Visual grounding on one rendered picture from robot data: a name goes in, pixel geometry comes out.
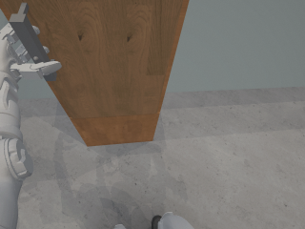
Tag robot right shin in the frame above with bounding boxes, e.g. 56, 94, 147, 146
161, 212, 173, 219

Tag robot left forearm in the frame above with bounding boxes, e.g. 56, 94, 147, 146
0, 72, 23, 142

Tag robot left hand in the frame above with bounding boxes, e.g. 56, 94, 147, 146
0, 23, 62, 83

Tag handle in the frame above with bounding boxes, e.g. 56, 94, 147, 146
9, 2, 57, 81

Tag cupboard door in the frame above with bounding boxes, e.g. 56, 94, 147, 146
1, 0, 183, 119

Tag robot left upper arm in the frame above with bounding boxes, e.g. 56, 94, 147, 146
0, 138, 34, 229

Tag right robot thigh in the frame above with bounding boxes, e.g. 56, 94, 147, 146
157, 215, 194, 229

